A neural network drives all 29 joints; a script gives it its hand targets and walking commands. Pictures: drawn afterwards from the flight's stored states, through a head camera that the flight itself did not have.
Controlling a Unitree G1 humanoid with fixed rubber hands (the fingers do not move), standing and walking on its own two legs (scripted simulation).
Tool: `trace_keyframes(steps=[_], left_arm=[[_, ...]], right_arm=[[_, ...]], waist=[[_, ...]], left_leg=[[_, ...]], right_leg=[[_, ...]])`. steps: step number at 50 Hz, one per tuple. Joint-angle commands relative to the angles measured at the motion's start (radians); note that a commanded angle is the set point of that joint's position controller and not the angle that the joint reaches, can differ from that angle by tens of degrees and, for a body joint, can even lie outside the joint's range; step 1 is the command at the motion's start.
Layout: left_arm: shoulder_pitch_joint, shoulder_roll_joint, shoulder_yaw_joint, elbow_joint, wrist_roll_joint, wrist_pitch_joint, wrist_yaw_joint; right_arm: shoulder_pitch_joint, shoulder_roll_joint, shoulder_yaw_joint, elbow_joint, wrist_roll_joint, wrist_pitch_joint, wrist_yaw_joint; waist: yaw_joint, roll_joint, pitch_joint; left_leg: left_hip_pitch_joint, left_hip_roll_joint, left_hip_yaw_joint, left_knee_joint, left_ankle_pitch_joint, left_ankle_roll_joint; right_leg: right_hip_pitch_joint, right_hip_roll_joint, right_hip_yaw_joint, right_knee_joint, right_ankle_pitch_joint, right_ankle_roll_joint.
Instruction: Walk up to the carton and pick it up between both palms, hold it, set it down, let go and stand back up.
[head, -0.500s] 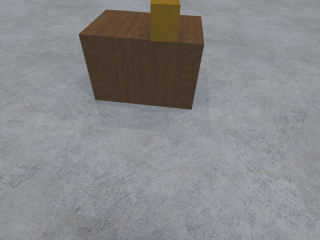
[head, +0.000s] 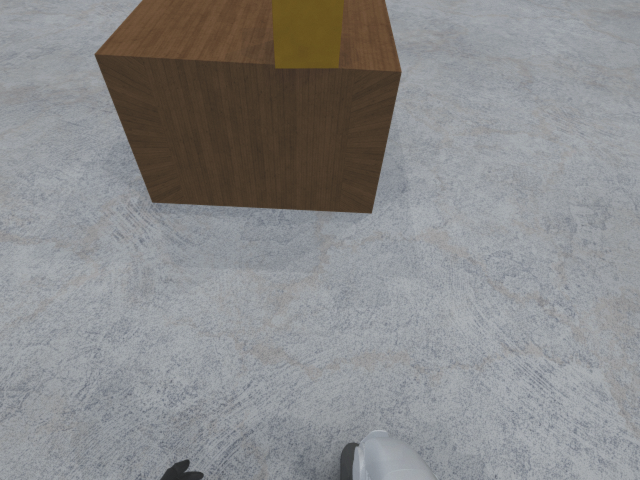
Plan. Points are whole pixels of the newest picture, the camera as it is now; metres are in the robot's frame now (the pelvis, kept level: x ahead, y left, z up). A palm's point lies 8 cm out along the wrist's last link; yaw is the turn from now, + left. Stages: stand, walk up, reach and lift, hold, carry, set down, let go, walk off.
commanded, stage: walk up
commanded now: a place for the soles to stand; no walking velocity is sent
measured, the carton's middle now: (305, 12) +1.38 -0.07 +0.01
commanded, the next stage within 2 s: none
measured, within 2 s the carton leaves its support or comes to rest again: neither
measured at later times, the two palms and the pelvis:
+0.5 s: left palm out of the picture +0.16 +0.27 -0.13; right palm (429, 301) +0.40 -0.21 -0.09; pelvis +0.25 +0.02 +0.00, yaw +1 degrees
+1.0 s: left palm (164, 254) +0.56 +0.26 -0.13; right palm (422, 306) +0.39 -0.19 -0.10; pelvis +0.48 +0.03 +0.01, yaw +0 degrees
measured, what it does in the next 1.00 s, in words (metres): walks ahead: right foot, then left foot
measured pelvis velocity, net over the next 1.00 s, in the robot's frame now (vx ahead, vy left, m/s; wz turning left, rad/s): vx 0.48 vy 0.03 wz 0.01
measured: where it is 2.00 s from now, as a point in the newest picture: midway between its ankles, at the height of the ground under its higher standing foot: (307, 299)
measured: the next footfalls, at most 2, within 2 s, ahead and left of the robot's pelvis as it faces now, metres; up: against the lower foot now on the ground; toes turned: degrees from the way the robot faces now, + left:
right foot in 0.08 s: +0.22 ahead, -0.11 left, +0.00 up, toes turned -3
left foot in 0.56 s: +0.44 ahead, +0.15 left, +0.00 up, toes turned +5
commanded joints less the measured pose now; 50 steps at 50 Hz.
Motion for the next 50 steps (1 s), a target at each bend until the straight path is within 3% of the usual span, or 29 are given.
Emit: trace_keyframes(steps=[1,2,3,4,5,6,7,9,11,14,17,19,21,24,26,27,28,29,30,31,33,35,36,37,39,40,45,49,50], left_arm=[[0.001,0.059,0.023,-0.066,0.004,-0.035,0.018],[0.105,0.076,0.036,-0.046,0.005,-0.042,0.027],[0.244,0.111,0.056,-0.018,0.009,-0.052,0.037],[0.38,0.166,0.075,-0.005,0.015,-0.052,0.047],[0.434,0.21,0.09,-0.028,0.011,-0.04,0.056],[0.372,0.248,0.096,-0.048,-0.028,-0.025,0.07],[0.296,0.204,0.088,-0.066,-0.045,-0.026,0.081],[0.22,0.154,0.061,-0.063,-0.036,-0.049,0.082],[0.226,0.13,0.053,-0.041,-0.029,-0.073,0.069],[0.268,0.104,0.044,-0.018,-0.025,-0.095,0.056],[0.31,0.115,0.044,-0.004,-0.022,-0.095,0.052],[0.328,0.125,0.043,-0.011,-0.015,-0.093,0.046],[0.368,0.154,0.044,-0.014,-0.01,-0.089,0.041],[0.402,0.189,0.049,-0.016,-0.004,-0.08,0.039],[0.431,0.172,0.036,-0.015,-0.007,-0.066,0.035],[0.451,0.163,0.026,-0.024,-0.004,-0.062,0.027],[0.516,0.096,0.003,-0.05,-0.011,-0.058,0.024],[0.553,0.132,0.007,-0.07,-0.016,-0.042,0.028],[0.496,0.202,0.025,-0.089,0.005,-0.032,0.029],[0.447,0.195,0.027,-0.101,0.008,-0.029,0.023],[0.404,0.16,0.025,-0.109,0.009,-0.032,0.014],[0.46,0.115,0.025,-0.07,0.013,-0.025,0.005],[0.49,0.095,0.022,-0.049,0.017,-0.023,0.002],[0.495,0.086,0.021,-0.043,0.013,-0.02,-0.002],[0.422,0.079,0.018,-0.051,0.016,-0.013,-0.007],[0.381,0.076,0.017,-0.057,0.017,-0.008,-0.009],[0.124,0.058,0.007,-0.1,0.017,-0.006,-0.012],[0.055,0.051,0.008,-0.116,0.011,-0.021,-0.002],[0.071,0.056,0.01,-0.106,0.007,-0.025,0.002]], right_arm=[[0.048,-0.189,-0.043,-0.018,0.002,0.016,-0.012],[0.037,-0.208,-0.05,-0.032,0.005,0.023,-0.01],[0.025,-0.216,-0.049,-0.053,0.008,0.027,-0.005],[0.039,-0.184,-0.04,-0.083,0.012,0.031,-0.001],[0.116,-0.095,-0.024,-0.102,0.023,0.044,-0.002],[0.033,-0.158,-0.05,-0.13,0.022,0.053,-0.001],[-0.087,-0.198,-0.061,-0.191,0.002,0.043,0.008],[-0.153,-0.16,-0.061,-0.231,-0.004,0.037,0.022],[-0.1,-0.129,-0.06,-0.217,-0.016,0.05,0.034],[-0.153,-0.14,-0.064,-0.236,-0.023,0.061,0.049],[-0.272,-0.128,-0.049,-0.281,-0.023,0.067,0.062],[-0.354,-0.13,-0.044,-0.303,-0.024,0.063,0.063],[-0.406,-0.133,-0.046,-0.31,-0.02,0.058,0.063],[-0.418,-0.146,-0.057,-0.318,-0.016,0.048,0.053],[-0.323,-0.177,-0.075,-0.284,-0.018,0.037,0.036],[-0.207,-0.222,-0.096,-0.248,-0.02,0.029,0.021],[-0.105,-0.294,-0.119,-0.245,-0.031,0.024,0.007],[-0.043,-0.359,-0.134,-0.251,-0.003,0.044,-0.005],[-0.067,-0.343,-0.135,-0.242,0.029,0.056,-0.013],[-0.133,-0.328,-0.12,-0.27,0.035,0.057,-0.019],[-0.251,-0.251,-0.092,-0.262,0.035,0.036,-0.016],[-0.246,-0.201,-0.077,-0.228,0.026,0.008,0.0],[-0.225,-0.18,-0.074,-0.21,0.015,-0.002,0.005],[-0.213,-0.162,-0.069,-0.196,0.011,-0.008,0.007],[-0.163,-0.167,-0.076,-0.18,0.005,-0.012,0.009],[-0.128,-0.16,-0.076,-0.169,0.005,-0.011,0.009],[0.006,-0.173,-0.081,-0.138,0.003,-0.013,-0.001],[0.003,-0.208,-0.084,-0.124,-0.003,-0.005,-0.006],[-0.016,-0.228,-0.086,-0.124,-0.002,-0.004,-0.01]], waist=[[0.054,0.161,0.058],[0.095,0.129,-0.018],[0.152,0.097,-0.125],[0.19,0.0,-0.277],[0.176,-0.089,-0.362],[0.235,-0.041,-0.265],[0.216,0.018,-0.123],[0.147,0.065,0.021],[0.09,0.034,0.018],[0.075,0.008,0.032],[0.083,-0.043,0.089],[0.097,-0.073,0.094],[0.116,-0.082,0.086],[0.11,-0.058,0.088],[0.057,0.029,0.049],[0.007,0.11,-0.05],[-0.004,0.238,-0.161],[-0.021,0.261,-0.206],[-0.021,0.155,-0.15],[0.0,0.094,-0.098],[0.071,0.12,0.006],[0.103,0.145,0.007],[0.107,0.159,-0.02],[0.121,0.155,-0.029],[0.11,0.155,-0.002],[0.102,0.162,0.007],[0.029,0.159,0.093],[0.028,0.184,0.084],[0.049,0.2,0.078]], left_leg=[[-0.161,0.226,-0.087,0.099,0.628,0.035],[-0.18,0.21,-0.071,0.254,0.629,0.038],[-0.269,0.177,-0.047,0.46,0.566,0.034],[-0.447,0.147,-0.054,0.74,0.282,0.024],[-0.655,0.038,-0.076,1.024,-0.257,-0.012],[-0.767,0.043,-0.135,1.112,-0.186,-0.029],[-0.802,0.067,-0.146,1.093,-0.119,-0.026],[-0.72,0.106,-0.136,0.996,-0.006,-0.021],[-0.64,0.121,-0.124,0.913,0.011,-0.018],[-0.665,0.12,-0.1,0.807,0.112,-0.028],[-0.69,0.124,-0.063,0.599,0.268,-0.048],[-0.618,0.104,-0.03,0.443,0.306,-0.049],[-0.54,0.085,-0.011,0.388,0.35,-0.045],[-0.487,0.064,-0.004,0.288,0.327,-0.019],[-0.332,0.03,0.009,0.173,0.292,-0.004],[-0.151,0.051,-0.023,0.162,0.228,0.007],[0.003,0.281,-0.342,0.127,-0.019,0.048],[0.083,0.455,-0.733,-0.014,-0.244,0.148],[-0.013,0.488,-0.831,-0.118,-0.432,0.157],[-0.101,0.469,-0.733,-0.151,-0.446,0.134],[-0.256,0.366,-0.453,-0.151,-0.181,0.089],[-0.334,0.268,-0.271,-0.132,0.073,0.03],[-0.322,0.242,-0.209,-0.104,0.208,0.022],[-0.331,0.227,-0.187,-0.089,0.288,0.022],[-0.305,0.213,-0.129,-0.085,0.375,0.018],[-0.304,0.205,-0.121,-0.095,0.344,0.019],[-0.189,0.236,-0.146,-0.098,0.368,0.058],[-0.171,0.263,-0.102,-0.059,0.479,0.1],[-0.226,0.275,-0.103,-0.059,0.446,0.102]], right_leg=[[0.22,0.05,0.0,-0.116,-0.013,-0.033],[0.364,0.073,-0.007,-0.152,-0.062,-0.042],[0.574,0.056,0.021,-0.15,-0.12,-0.055],[0.807,-0.133,0.275,-0.144,-0.336,-0.113],[0.938,-0.398,0.65,-0.193,-0.394,-0.223],[0.856,-0.413,0.763,-0.365,-0.671,-0.303],[0.697,-0.381,0.705,-0.458,-0.701,-0.271],[0.443,-0.314,0.495,-0.483,-0.507,-0.227],[0.355,-0.23,0.352,-0.481,-0.403,-0.166],[0.325,-0.169,0.246,-0.496,-0.325,-0.138],[0.31,-0.13,0.189,-0.508,-0.369,-0.103],[0.287,-0.113,0.146,-0.486,-0.374,-0.114],[0.273,-0.14,0.167,-0.491,-0.419,-0.117],[0.318,-0.176,0.171,-0.423,-0.386,-0.122],[0.316,-0.132,0.123,-0.199,-0.339,-0.087],[0.256,-0.076,0.076,0.023,-0.319,-0.062],[0.101,0.008,0.015,0.299,-0.522,-0.02],[-0.071,0.069,0.053,0.495,-0.641,0.021],[-0.118,0.02,0.128,0.581,-0.606,0.032],[-0.137,-0.005,0.126,0.626,-0.532,0.033],[-0.078,-0.064,0.15,0.515,-0.395,0.038],[0.012,-0.058,0.131,0.478,-0.302,0.048],[0.025,-0.045,0.123,0.481,-0.272,0.053],[0.024,-0.042,0.112,0.489,-0.251,0.059],[-0.03,-0.057,0.084,0.461,-0.185,0.067],[-0.051,-0.064,0.079,0.446,-0.156,0.069],[-0.132,-0.081,0.048,0.172,-0.087,0.058],[-0.006,-0.044,0.025,-0.013,-0.065,0.034],[0.093,-0.043,0.043,-0.033,-0.053,0.023]])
